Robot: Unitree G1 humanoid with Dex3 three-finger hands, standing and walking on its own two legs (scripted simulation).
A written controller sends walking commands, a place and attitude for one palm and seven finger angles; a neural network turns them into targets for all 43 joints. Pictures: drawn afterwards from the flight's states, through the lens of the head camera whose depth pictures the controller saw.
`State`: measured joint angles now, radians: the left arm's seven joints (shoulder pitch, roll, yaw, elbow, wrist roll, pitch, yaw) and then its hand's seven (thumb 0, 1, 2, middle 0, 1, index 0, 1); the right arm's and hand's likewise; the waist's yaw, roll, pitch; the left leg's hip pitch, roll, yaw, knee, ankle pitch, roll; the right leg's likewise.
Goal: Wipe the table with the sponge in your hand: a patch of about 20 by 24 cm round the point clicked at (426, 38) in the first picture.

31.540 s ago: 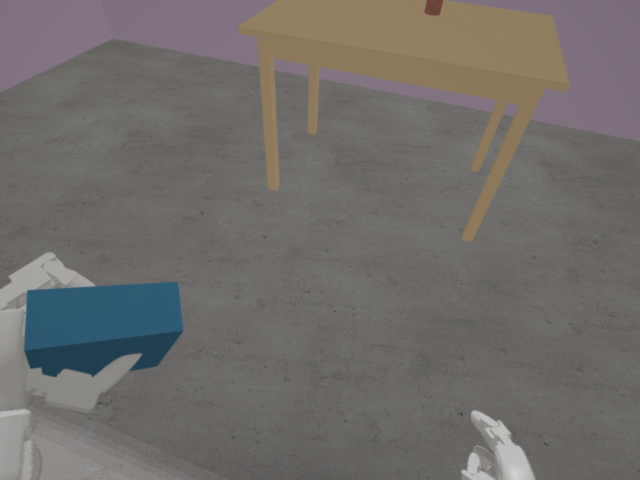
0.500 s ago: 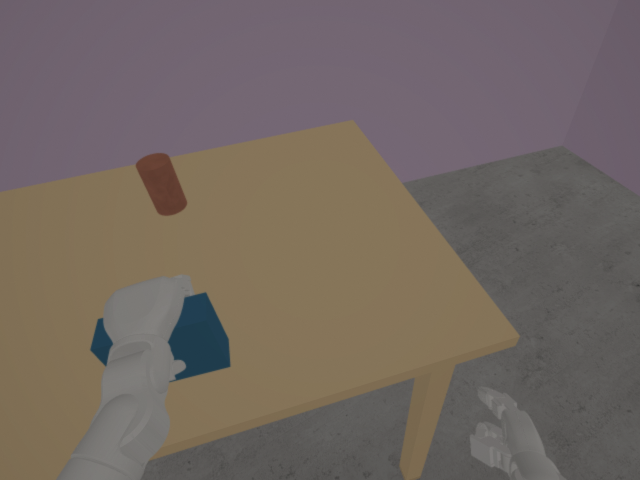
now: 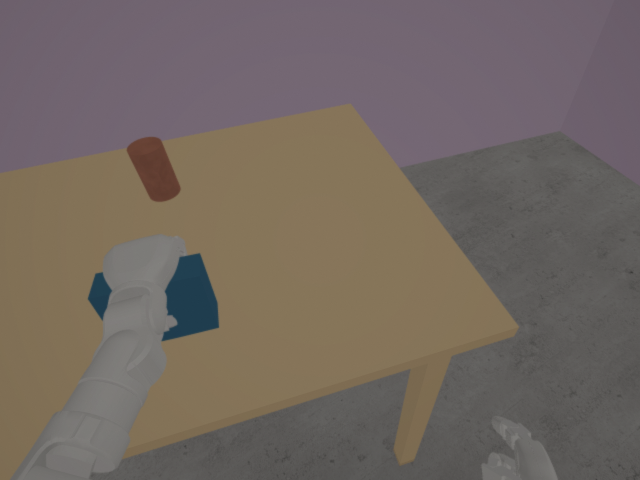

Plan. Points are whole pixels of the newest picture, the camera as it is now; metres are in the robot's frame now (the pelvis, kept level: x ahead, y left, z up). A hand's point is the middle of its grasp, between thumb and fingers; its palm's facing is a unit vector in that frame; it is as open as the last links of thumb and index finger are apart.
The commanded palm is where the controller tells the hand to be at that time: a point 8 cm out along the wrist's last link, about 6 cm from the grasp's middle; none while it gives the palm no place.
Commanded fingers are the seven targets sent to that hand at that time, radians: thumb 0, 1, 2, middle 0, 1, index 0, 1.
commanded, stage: wipe forward along the middle lane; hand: left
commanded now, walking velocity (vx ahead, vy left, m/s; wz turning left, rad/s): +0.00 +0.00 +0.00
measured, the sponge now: (164, 310) +0.32 +0.27 +0.03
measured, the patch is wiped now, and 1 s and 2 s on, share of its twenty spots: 1.00 1.00 1.00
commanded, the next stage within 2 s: slide back across to the first lane in 0.86 s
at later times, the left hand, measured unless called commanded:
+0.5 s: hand (161, 263) +0.38 +0.28 +0.07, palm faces -0.08 -0.03 -1.00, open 8.9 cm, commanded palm +0.36 +0.28 +0.10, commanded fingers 0.00 0.10 1.30 -1.20 -1.60 -1.20 -1.60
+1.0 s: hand (156, 236) +0.43 +0.31 +0.07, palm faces -0.11 -0.02 -0.99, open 8.9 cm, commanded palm +0.40 +0.31 +0.11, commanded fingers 0.00 0.10 1.30 -1.20 -1.60 -1.20 -1.60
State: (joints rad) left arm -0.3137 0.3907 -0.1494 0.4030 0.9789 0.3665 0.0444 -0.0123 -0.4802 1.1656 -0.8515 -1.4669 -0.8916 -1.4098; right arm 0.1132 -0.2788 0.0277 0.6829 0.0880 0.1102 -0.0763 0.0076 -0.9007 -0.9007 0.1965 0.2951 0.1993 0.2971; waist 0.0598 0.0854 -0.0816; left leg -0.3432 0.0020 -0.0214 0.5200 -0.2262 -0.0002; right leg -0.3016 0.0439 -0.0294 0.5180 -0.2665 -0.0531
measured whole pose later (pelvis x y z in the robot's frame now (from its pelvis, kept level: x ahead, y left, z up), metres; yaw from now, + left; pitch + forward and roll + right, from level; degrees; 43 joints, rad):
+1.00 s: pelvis +0.01 +0.02 +0.00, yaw +0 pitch +10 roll -1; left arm -0.70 0.50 -0.07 0.90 1.03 0.20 0.09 0.00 -0.49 1.18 -0.85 -1.44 -0.88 -1.45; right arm 0.23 -0.28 0.00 0.71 0.08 0.15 -0.07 0.00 -0.90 -0.90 0.20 0.30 0.20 0.30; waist -0.02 0.05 -0.11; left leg -0.49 -0.01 -0.01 0.56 -0.25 0.02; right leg -0.42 0.04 -0.02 0.51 -0.26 -0.02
